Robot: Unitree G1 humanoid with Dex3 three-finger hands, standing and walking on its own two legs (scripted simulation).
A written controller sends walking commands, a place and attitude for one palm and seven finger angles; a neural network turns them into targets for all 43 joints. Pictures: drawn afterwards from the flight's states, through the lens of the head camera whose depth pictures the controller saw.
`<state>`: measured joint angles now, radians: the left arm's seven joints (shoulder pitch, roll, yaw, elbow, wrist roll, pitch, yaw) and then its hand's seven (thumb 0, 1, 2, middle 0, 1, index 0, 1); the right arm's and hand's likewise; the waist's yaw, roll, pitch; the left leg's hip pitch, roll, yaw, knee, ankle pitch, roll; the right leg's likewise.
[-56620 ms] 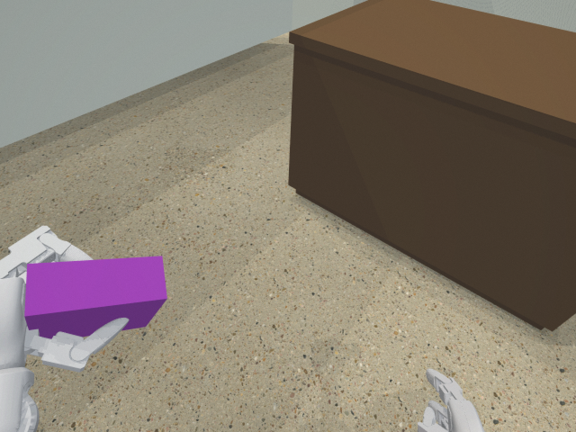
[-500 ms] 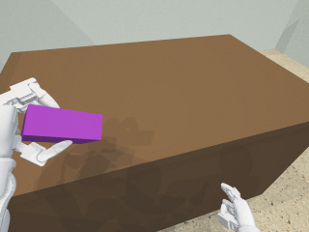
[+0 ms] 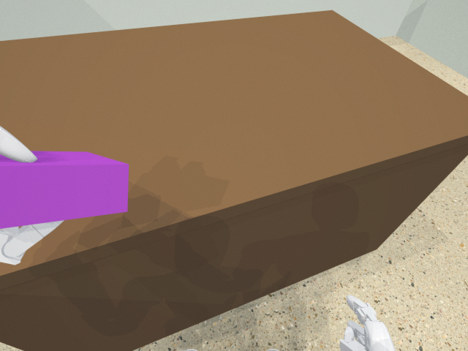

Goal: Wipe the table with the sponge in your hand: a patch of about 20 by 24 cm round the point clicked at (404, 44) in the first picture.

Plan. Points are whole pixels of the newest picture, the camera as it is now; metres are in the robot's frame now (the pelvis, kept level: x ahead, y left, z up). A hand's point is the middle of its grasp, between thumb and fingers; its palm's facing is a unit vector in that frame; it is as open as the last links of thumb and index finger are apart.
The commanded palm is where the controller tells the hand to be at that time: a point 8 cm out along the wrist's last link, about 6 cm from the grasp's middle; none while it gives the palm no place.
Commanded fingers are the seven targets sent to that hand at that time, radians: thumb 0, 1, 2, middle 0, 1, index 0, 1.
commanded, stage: step back with the hand held close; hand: left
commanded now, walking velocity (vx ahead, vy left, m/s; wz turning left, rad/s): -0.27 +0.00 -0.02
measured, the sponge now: (64, 179) +0.24 +0.20 +0.25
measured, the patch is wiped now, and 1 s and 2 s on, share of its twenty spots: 1.00 1.00 1.00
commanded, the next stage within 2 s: stop stepping back and stand still in 0.72 s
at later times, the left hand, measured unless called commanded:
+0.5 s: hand out of the picture +0.16 +0.23 +0.30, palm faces +0.56 -0.79 -0.24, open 9.2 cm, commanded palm +0.10 +0.26 +0.29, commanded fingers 0.00 0.10 1.30 -1.20 -1.60 -1.20 -1.60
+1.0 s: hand out of the picture +0.02 +0.20 +0.29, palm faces +0.51 -0.81 -0.30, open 9.2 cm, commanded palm -0.04 +0.25 +0.29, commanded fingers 0.00 0.10 1.30 -1.20 -1.60 -1.20 -1.60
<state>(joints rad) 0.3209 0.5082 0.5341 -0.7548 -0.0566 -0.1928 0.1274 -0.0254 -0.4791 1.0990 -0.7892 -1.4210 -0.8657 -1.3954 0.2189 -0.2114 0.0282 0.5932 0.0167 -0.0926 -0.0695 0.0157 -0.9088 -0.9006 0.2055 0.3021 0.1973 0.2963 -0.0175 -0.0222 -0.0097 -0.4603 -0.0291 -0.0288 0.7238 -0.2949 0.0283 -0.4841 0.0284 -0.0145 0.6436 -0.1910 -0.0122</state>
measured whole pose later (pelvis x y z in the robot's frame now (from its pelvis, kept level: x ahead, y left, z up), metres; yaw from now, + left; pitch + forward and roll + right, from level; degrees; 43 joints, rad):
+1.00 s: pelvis -0.20 -0.03 +0.00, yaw -2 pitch -1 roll -2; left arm 0.21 0.47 0.56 -0.70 -0.07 -0.17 0.15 -0.02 -0.48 1.10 -0.79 -1.43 -0.86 -1.40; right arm 0.25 -0.19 0.01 0.59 0.04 -0.14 -0.02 0.01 -0.91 -0.90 0.21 0.30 0.20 0.30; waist -0.03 -0.02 0.02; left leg -0.44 0.11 0.02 0.74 -0.29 -0.03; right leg -0.35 0.01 -0.02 0.70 -0.34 0.02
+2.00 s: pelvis -0.26 -0.05 +0.01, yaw -1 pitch +0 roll -1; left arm 0.33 0.40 0.44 -0.65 -0.07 -0.17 0.14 -0.02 -0.48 1.10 -0.79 -1.43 -0.86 -1.40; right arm 0.21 -0.22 0.02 0.63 0.02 -0.08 -0.05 0.02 -0.91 -0.90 0.21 0.30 0.20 0.30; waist -0.02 0.02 -0.02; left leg -0.28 0.05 -0.02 0.62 -0.32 0.00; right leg -0.27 0.02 -0.06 0.58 -0.30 -0.02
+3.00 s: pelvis -0.28 -0.04 +0.02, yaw -2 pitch +0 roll -1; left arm 0.34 0.41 0.44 -0.60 -0.06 -0.17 0.15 -0.02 -0.48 1.10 -0.79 -1.43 -0.86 -1.41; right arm 0.18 -0.21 0.02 0.63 0.02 -0.07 -0.05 0.02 -0.91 -0.90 0.21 0.30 0.20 0.30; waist -0.01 0.03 0.00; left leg -0.25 0.03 0.01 0.51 -0.25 -0.01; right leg -0.24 0.01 -0.03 0.45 -0.20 -0.01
